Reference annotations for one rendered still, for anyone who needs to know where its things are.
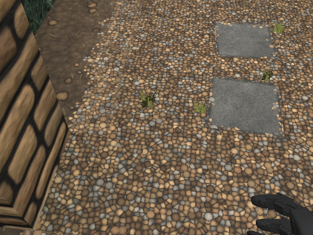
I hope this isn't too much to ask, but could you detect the robot right hand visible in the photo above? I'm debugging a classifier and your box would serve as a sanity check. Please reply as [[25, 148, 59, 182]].
[[246, 192, 313, 235]]

